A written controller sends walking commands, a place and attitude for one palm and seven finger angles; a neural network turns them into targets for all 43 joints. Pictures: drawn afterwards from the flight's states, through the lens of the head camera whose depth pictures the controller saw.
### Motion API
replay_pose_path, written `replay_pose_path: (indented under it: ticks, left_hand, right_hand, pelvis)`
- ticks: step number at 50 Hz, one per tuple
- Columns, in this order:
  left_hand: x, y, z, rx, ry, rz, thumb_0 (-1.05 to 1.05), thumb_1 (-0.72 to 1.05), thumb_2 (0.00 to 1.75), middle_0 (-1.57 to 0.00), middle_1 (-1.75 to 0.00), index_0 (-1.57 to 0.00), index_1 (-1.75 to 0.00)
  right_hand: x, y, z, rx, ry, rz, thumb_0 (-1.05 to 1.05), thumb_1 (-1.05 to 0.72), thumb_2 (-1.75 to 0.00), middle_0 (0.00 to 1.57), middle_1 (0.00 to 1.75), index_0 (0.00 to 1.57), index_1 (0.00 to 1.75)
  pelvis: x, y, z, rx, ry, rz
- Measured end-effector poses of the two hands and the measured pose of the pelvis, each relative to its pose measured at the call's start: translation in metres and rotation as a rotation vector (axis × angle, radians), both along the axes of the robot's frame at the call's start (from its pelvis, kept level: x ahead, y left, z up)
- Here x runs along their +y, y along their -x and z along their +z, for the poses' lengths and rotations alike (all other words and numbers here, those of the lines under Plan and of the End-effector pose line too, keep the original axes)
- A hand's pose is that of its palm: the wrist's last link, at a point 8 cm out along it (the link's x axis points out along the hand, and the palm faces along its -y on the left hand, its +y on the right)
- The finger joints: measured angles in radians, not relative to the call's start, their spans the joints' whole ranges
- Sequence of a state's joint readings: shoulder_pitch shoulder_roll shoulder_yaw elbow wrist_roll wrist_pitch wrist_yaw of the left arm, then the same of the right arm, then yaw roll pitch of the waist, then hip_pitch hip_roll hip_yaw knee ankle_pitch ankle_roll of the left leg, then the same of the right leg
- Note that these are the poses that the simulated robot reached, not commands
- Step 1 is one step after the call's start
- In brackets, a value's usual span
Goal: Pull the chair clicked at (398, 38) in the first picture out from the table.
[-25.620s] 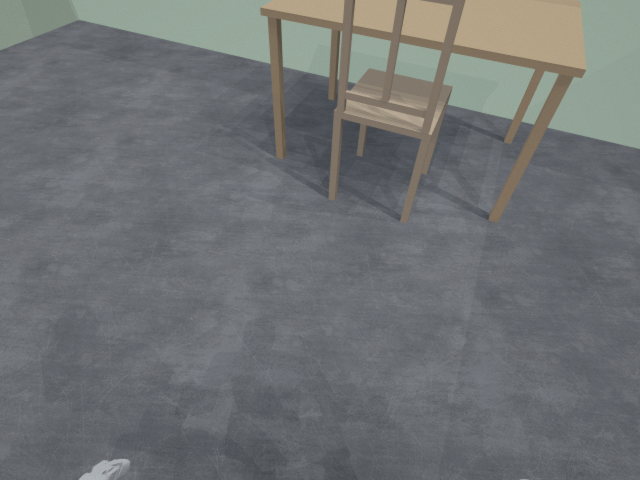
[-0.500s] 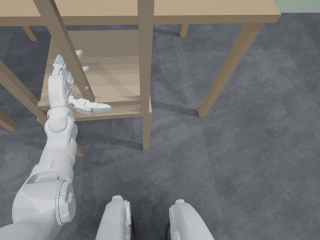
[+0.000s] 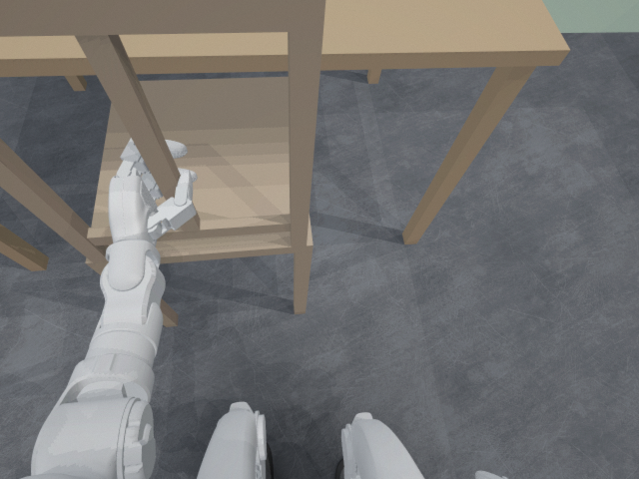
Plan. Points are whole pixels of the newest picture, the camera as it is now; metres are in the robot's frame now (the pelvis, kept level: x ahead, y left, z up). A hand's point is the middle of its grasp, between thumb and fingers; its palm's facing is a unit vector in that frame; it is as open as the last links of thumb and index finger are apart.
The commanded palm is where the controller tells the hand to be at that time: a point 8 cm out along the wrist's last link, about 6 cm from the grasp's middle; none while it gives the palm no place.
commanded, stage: hook a spindle and tug to test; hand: left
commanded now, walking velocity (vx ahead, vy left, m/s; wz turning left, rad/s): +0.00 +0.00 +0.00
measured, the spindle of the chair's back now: (158, 158) +0.49 +0.18 +0.06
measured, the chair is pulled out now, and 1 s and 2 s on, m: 0.01 0.09 0.24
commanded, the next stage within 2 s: step backward, pulling the chair out in 0.56 s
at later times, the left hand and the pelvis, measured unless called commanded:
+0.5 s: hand (184, 226) +0.42 +0.15 +0.02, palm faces +0.07 -1.00 -0.01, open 6.0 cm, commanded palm +0.38 +0.20 +0.02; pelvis +0.00 +0.00 +0.00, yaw +0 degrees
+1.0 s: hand (193, 245) +0.38 +0.13 +0.04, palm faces +0.03 -0.99 -0.12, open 5.7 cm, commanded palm +0.37 +0.18 +0.04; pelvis +0.00 +0.01 +0.09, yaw +1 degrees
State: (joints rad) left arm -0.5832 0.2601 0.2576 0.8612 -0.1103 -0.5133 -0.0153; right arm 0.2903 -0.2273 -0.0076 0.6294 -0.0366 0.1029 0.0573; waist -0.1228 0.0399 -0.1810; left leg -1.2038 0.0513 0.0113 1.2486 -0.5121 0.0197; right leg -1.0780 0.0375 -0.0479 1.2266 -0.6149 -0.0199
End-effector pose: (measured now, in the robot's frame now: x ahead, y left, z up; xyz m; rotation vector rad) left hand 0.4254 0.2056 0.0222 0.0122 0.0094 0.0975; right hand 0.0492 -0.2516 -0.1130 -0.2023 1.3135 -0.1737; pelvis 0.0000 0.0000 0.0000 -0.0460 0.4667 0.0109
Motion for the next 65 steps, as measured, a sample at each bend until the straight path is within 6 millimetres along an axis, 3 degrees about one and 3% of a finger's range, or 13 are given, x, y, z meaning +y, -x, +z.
replay_pose_path:
  ticks: [15,34,37,43,49,56,65]
  left_hand:
    - [-0.002,0.016,0.001,0.011,0.004,-0.017,0.01,0.70,0.77,-0.33,-1.35,-0.33,-1.38]
    - [-0.003,0.041,0.000,-0.011,-0.003,-0.025,0.01,0.68,0.81,-0.36,-1.36,-0.33,-1.39]
    - [-0.005,0.042,0.010,0.096,-0.045,0.004,0.02,0.67,0.81,-0.35,-1.30,-0.33,-1.40]
    - [-0.013,0.053,0.027,0.346,-0.044,0.035,0.07,0.69,0.81,-0.26,-1.10,-0.36,-1.43]
    - [-0.021,0.064,0.033,0.427,-0.068,-0.025,0.08,0.68,0.76,-0.26,-1.06,-0.44,-1.44]
    - [-0.026,0.077,0.035,0.469,-0.111,-0.095,0.07,0.67,0.74,-0.26,-1.12,-0.49,-1.44]
    - [-0.034,0.114,0.036,0.473,-0.112,-0.086,0.06,0.67,0.74,-0.26,-1.12,-0.50,-1.45]
  right_hand:
    - [0.003,-0.026,0.005,-0.067,-0.014,0.012,0.00,-0.90,-0.90,0.20,0.30,0.20,0.30]
    - [-0.001,-0.030,-0.001,-0.122,0.000,0.044,0.00,-0.90,-0.90,0.20,0.30,0.20,0.30]
    - [0.005,-0.025,0.011,-0.109,-0.006,-0.017,0.00,-0.90,-0.90,0.20,0.30,0.20,0.30]
    - [0.017,-0.017,0.062,-0.114,-0.009,-0.084,0.00,-0.90,-0.90,0.20,0.30,0.20,0.30]
    - [0.008,-0.007,0.091,-0.072,0.072,-0.057,0.00,-0.90,-0.90,0.20,0.30,0.20,0.30]
    - [-0.002,0.006,0.097,-0.102,0.118,-0.084,0.00,-0.90,-0.90,0.20,0.30,0.20,0.30]
    - [0.011,0.029,0.083,-0.141,0.035,-0.082,0.00,-0.90,-0.90,0.20,0.30,0.20,0.30]
  pelvis:
    - [0.001,-0.007,0.005,-0.013,-0.007,-0.007]
    - [-0.001,0.008,-0.002,-0.038,-0.006,0.007]
    - [-0.001,0.013,0.013,-0.116,-0.012,0.015]
    - [0.004,0.001,0.064,-0.187,-0.022,0.003]
    - [0.009,0.001,0.086,-0.241,-0.015,0.013]
    - [0.018,0.020,0.093,-0.285,-0.010,0.004]
    - [0.007,0.048,0.093,-0.344,-0.030,-0.012]
